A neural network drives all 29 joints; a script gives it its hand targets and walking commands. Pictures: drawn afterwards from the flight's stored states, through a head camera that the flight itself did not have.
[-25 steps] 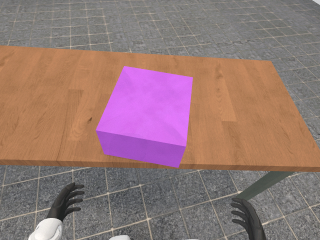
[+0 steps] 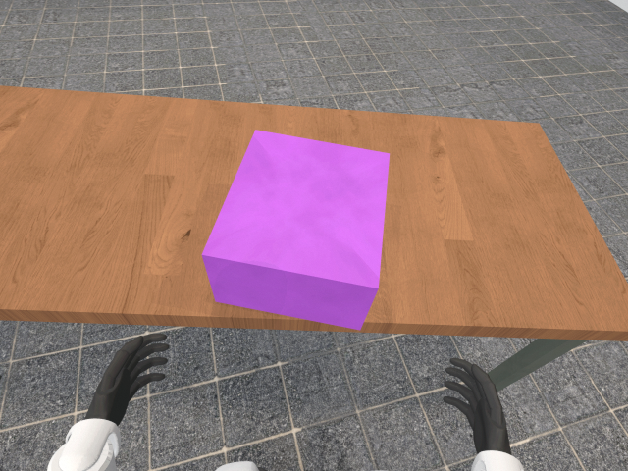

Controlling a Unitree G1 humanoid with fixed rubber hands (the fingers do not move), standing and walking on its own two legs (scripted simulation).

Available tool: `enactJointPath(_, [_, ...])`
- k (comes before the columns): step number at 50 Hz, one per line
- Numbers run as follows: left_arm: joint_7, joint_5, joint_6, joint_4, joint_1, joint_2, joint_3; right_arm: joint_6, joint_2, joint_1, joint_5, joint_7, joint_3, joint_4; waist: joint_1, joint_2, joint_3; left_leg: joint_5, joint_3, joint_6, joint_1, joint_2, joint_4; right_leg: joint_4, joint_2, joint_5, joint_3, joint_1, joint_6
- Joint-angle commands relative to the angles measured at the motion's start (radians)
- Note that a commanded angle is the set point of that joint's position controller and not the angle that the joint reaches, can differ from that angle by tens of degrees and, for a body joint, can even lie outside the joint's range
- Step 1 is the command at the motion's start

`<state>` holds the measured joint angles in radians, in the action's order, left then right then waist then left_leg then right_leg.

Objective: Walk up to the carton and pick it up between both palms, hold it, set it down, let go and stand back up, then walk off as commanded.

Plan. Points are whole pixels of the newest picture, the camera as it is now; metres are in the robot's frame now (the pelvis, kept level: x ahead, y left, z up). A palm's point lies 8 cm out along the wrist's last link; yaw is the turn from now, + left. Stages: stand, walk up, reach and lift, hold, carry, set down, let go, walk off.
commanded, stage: reach and lift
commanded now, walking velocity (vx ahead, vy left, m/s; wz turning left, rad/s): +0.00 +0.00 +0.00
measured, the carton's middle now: (305, 225) +0.49 +0.01 -0.06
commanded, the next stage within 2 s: none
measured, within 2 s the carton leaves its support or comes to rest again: neither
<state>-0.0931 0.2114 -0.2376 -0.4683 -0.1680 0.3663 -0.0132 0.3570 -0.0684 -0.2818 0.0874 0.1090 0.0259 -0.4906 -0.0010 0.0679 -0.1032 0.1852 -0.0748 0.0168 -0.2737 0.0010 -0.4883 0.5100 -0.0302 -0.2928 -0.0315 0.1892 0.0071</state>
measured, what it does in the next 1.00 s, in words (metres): stands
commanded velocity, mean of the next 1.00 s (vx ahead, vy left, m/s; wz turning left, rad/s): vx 0.00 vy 0.00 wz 0.00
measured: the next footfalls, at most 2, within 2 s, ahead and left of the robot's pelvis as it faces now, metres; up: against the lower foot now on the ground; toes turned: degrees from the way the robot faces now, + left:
none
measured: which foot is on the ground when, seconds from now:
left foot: down 0.00-1.00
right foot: down 0.00-1.00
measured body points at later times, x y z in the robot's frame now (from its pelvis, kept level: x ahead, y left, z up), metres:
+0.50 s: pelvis +0.01 -0.01 +0.00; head +0.05 +0.02 +0.45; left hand +0.24 +0.24 -0.03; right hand +0.24 -0.20 -0.03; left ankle +0.05 +0.10 -0.74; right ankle -0.01 -0.14 -0.74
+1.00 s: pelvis +0.02 -0.01 +0.00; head +0.07 +0.00 +0.45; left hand +0.32 +0.24 +0.00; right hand +0.30 -0.20 +0.00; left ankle +0.05 +0.10 -0.74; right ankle -0.01 -0.14 -0.74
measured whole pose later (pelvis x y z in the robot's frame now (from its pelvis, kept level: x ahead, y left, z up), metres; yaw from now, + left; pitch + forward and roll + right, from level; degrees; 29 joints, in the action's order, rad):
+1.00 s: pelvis +0.02 -0.01 +0.00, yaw +0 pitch +0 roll +0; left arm -0.10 0.36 -0.11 -0.47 0.10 0.46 -0.07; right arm 0.06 -0.04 0.03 0.16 0.21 0.00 -0.32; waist 0.00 0.04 -0.10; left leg 0.22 -0.07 0.02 -0.27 -0.01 -0.49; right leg 0.51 -0.02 -0.32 -0.03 0.19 0.01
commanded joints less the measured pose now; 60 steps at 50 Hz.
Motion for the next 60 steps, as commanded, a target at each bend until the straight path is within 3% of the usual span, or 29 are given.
enactJointPath(1, [-0.014, 0.116, -0.147, 0.180, 0.132, 0.299, 0.030, 0.085, -0.021, 0.132, 0.082, 0.021, -0.075, 0.362, 0.073, -0.153, 0.262, 0.014, 0.027, -0.051, 0.279, -0.011, 0.031, -0.159, -0.004, -0.057, -0.008, 0.131, -0.069])
enactJointPath(4, [-0.028, 0.142, -0.164, 0.110, 0.110, 0.289, 0.022, 0.087, 0.006, 0.118, 0.093, 0.029, -0.121, 0.360, 0.098, -0.120, 0.254, -0.021, 0.032, -0.037, 0.223, -0.016, 0.023, -0.142, 0.007, -0.043, -0.017, 0.099, -0.061])
enactJointPath(5, [-0.030, 0.147, -0.175, 0.122, 0.094, 0.291, 0.025, 0.092, 0.005, 0.095, 0.100, 0.035, -0.118, 0.360, 0.077, -0.105, 0.268, -0.018, 0.026, -0.032, 0.238, -0.011, 0.019, -0.141, 0.002, -0.028, -0.020, 0.105, -0.056])
enactJointPath(10, [-0.029, 0.183, -0.196, 0.131, 0.190, 0.290, -0.006, 0.094, 0.010, 0.177, 0.085, 0.039, -0.115, 0.370, 0.065, -0.128, 0.243, 0.068, 0.054, -0.047, 0.235, -0.019, 0.018, -0.147, -0.011, -0.104, -0.017, 0.184, -0.072])
enactJointPath(11, [-0.026, 0.183, -0.196, 0.131, 0.214, 0.291, -0.016, 0.083, 0.023, 0.186, 0.089, 0.042, -0.117, 0.377, 0.083, -0.136, 0.257, 0.069, 0.054, -0.035, 0.211, -0.018, 0.022, -0.147, -0.007, -0.123, -0.023, 0.178, -0.067])
enactJointPath(13, [-0.027, 0.190, -0.185, 0.123, 0.244, 0.296, -0.017, 0.061, 0.023, 0.199, 0.094, 0.045, -0.116, 0.364, 0.053, -0.137, 0.253, 0.072, 0.065, -0.035, 0.211, -0.019, 0.024, -0.150, -0.015, -0.098, -0.022, 0.182, -0.069])
enactJointPath(14, [-0.025, 0.197, -0.186, 0.119, 0.231, 0.311, -0.009, 0.059, 0.028, 0.197, 0.082, 0.043, -0.110, 0.357, 0.071, -0.125, 0.258, 0.071, 0.054, -0.038, 0.193, -0.020, 0.038, -0.144, 0.000, -0.093, -0.015, 0.147, -0.061])
enactJointPath(15, [-0.021, 0.210, -0.191, 0.138, 0.264, 0.314, -0.025, 0.049, 0.022, 0.225, 0.091, 0.041, -0.118, 0.388, 0.056, -0.145, 0.290, 0.088, 0.067, -0.036, 0.203, -0.025, 0.037, -0.136, -0.005, -0.076, -0.012, 0.139, -0.061])
enactJointPath(20, [-0.001, 0.215, -0.169, 0.160, 0.255, 0.317, -0.019, 0.029, -0.007, 0.257, 0.081, 0.042, -0.096, 0.398, 0.072, -0.149, 0.329, -0.057, 0.064, -0.043, 0.187, -0.029, 0.024, -0.112, 0.019, 0.020, -0.009, 0.076, -0.046])
enactJointPath(25, [0.011, 0.220, -0.148, 0.205, 0.304, 0.330, -0.006, -0.012, -0.019, 0.272, 0.085, 0.045, -0.098, 0.391, 0.059, -0.173, 0.388, -0.145, 0.067, -0.047, 0.217, -0.021, 0.018, -0.105, 0.026, 0.110, 0.003, 0.062, -0.039])
enactJointPath(26, [0.009, 0.217, -0.142, 0.236, 0.324, 0.322, -0.022, -0.022, -0.025, 0.289, 0.081, 0.051, -0.090, 0.377, 0.037, -0.180, 0.390, -0.180, 0.066, -0.053, 0.236, -0.021, 0.015, -0.115, 0.030, 0.136, 0.006, 0.063, -0.037])
enactJointPath(27, [0.006, 0.219, -0.125, 0.212, 0.342, 0.352, 0.000, -0.031, -0.016, 0.300, 0.093, 0.061, -0.094, 0.393, 0.059, -0.168, 0.406, -0.182, 0.061, -0.042, 0.237, -0.015, 0.010, -0.117, 0.019, 0.131, -0.005, 0.062, -0.034])
enactJointPath(28, [0.003, 0.227, -0.120, 0.230, 0.347, 0.334, -0.013, -0.034, -0.056, 0.307, 0.077, 0.071, -0.068, 0.398, 0.035, -0.150, 0.399, -0.184, 0.073, -0.047, 0.231, -0.030, 0.018, -0.109, 0.030, 0.141, 0.008, 0.057, -0.035])
enactJointPath(31, [0.002, 0.219, -0.080, 0.216, 0.382, 0.353, 0.004, -0.076, -0.040, 0.366, 0.099, 0.067, -0.096, 0.451, 0.059, -0.163, 0.399, -0.202, 0.062, -0.037, 0.231, -0.014, 0.016, -0.121, 0.017, 0.160, -0.010, 0.039, -0.030])
enactJointPath(32, [0.005, 0.234, -0.070, 0.241, 0.391, 0.340, -0.002, -0.089, -0.059, 0.359, 0.107, 0.070, -0.087, 0.433, 0.036, -0.170, 0.412, -0.232, 0.072, -0.045, 0.255, -0.022, 0.018, -0.119, 0.025, 0.178, 0.003, 0.041, -0.034])
enactJointPath(33, [0.003, 0.217, -0.058, 0.243, 0.350, 0.337, 0.021, -0.085, -0.059, 0.341, 0.122, 0.070, -0.083, 0.447, 0.066, -0.180, 0.409, -0.276, 0.062, -0.047, 0.257, -0.021, -0.001, -0.110, 0.031, 0.207, -0.001, 0.037, -0.040])
enactJointPath(34, [0.000, 0.236, -0.047, 0.283, 0.382, 0.343, 0.002, -0.092, -0.081, 0.371, 0.121, 0.080, -0.074, 0.495, 0.037, -0.168, 0.455, -0.304, 0.063, -0.050, 0.278, -0.016, -0.006, -0.120, 0.026, 0.254, 0.004, 0.017, -0.033])
enactJointPath(35, [-0.002, 0.223, -0.038, 0.289, 0.355, 0.352, 0.045, -0.098, -0.072, 0.334, 0.124, 0.086, -0.095, 0.504, 0.056, -0.141, 0.470, -0.331, 0.054, -0.044, 0.285, -0.011, -0.014, -0.113, 0.031, 0.296, -0.001, 0.007, -0.021])
enactJointPath(36, [-0.005, 0.238, -0.033, 0.277, 0.456, 0.378, 0.036, -0.113, -0.067, 0.414, 0.113, 0.087, -0.086, 0.532, 0.052, -0.153, 0.473, -0.290, 0.056, -0.043, 0.261, -0.008, -0.006, -0.117, 0.023, 0.269, -0.003, 0.013, -0.019])
enactJointPath(37, [-0.002, 0.235, -0.018, 0.279, 0.456, 0.399, 0.070, -0.127, -0.087, 0.437, 0.125, 0.088, -0.098, 0.547, 0.078, -0.132, 0.467, -0.303, 0.050, -0.030, 0.230, -0.009, 0.001, -0.099, 0.023, 0.297, -0.008, -0.015, -0.014])
enactJointPath(44, [-0.001, 0.237, 0.050, 0.315, 0.605, 0.409, 0.086, -0.197, -0.113, 0.531, 0.143, 0.105, -0.094, 0.585, 0.058, -0.128, 0.541, -0.353, 0.048, -0.028, 0.242, -0.011, -0.015, -0.087, 0.021, 0.393, -0.012, -0.041, -0.014])
enactJointPath(46, [-0.001, 0.215, 0.069, 0.305, 0.598, 0.395, 0.082, -0.218, -0.112, 0.502, 0.135, 0.113, -0.090, 0.522, 0.037, -0.171, 0.521, -0.370, 0.052, -0.042, 0.281, -0.012, -0.005, -0.091, 0.023, 0.406, -0.006, -0.038, -0.009])
enactJointPath(47, [-0.003, 0.231, 0.087, 0.289, 0.740, 0.421, 0.085, -0.230, -0.132, 0.622, 0.145, 0.117, -0.068, 0.519, 0.027, -0.168, 0.541, -0.341, 0.049, -0.037, 0.260, -0.012, -0.021, -0.096, 0.025, 0.366, -0.008, -0.008, -0.016])
enactJointPath(48, [-0.007, 0.223, 0.094, 0.257, 0.627, 0.404, 0.116, -0.242, -0.123, 0.536, 0.153, 0.112, -0.092, 0.510, 0.063, -0.139, 0.517, -0.367, 0.043, -0.036, 0.267, -0.013, -0.011, -0.091, 0.027, 0.382, -0.007, -0.039, -0.010])
enactJointPath(52, [-0.003, 0.204, 0.143, 0.232, 0.769, 0.404, 0.098, -0.278, -0.140, 0.648, 0.146, 0.127, -0.062, 0.472, 0.022, -0.178, 0.528, -0.360, 0.055, -0.048, 0.273, -0.019, 0.004, -0.107, 0.033, 0.390, 0.001, -0.043, -0.008])
enactJointPath(54, [-0.005, 0.218, 0.158, 0.183, 0.835, 0.413, 0.116, -0.300, -0.140, 0.715, 0.157, 0.130, -0.050, 0.471, 0.014, -0.122, 0.564, -0.298, 0.049, -0.027, 0.252, -0.013, 0.003, -0.107, 0.020, 0.351, -0.003, -0.043, -0.009])
enactJointPath(55, [-0.004, 0.201, 0.160, 0.178, 0.801, 0.406, 0.120, -0.303, -0.134, 0.714, 0.166, 0.129, -0.075, 0.484, 0.036, -0.136, 0.548, -0.321, 0.048, -0.029, 0.267, -0.016, 0.010, -0.103, 0.023, 0.377, 0.004, -0.050, -0.007])
enactJointPath(59, [-0.007, 0.173, 0.213, 0.179, 0.866, 0.392, 0.128, -0.310, -0.166, 0.771, 0.174, 0.140, -0.031, 0.422, 0.002, -0.160, 0.612, -0.418, 0.050, -0.047, 0.306, -0.015, -0.008, -0.103, 0.039, 0.474, 0.005, -0.071, -0.014])
enactJointPath(60, [-0.016, 0.152, 0.223, 0.111, 0.813, 0.366, 0.142, -0.317, -0.153, 0.736, 0.177, 0.136, -0.048, 0.371, 0.014, -0.157, 0.554, -0.437, 0.047, -0.051, 0.301, -0.015, -0.017, -0.105, 0.034, 0.498, 0.000, -0.064, -0.013])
